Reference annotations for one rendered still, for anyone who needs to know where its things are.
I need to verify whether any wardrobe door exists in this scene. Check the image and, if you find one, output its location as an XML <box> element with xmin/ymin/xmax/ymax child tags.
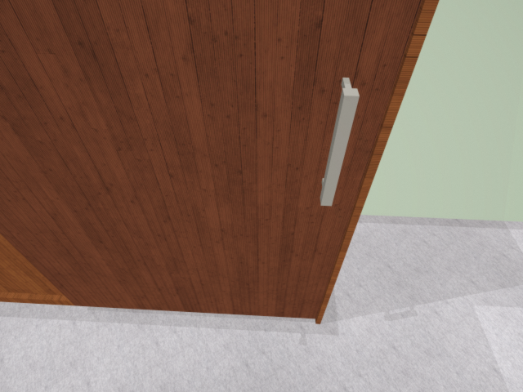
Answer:
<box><xmin>0</xmin><ymin>0</ymin><xmax>422</xmax><ymax>319</ymax></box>
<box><xmin>0</xmin><ymin>234</ymin><xmax>63</xmax><ymax>295</ymax></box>

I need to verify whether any handle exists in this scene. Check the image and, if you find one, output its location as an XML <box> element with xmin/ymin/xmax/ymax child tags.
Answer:
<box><xmin>320</xmin><ymin>78</ymin><xmax>360</xmax><ymax>206</ymax></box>

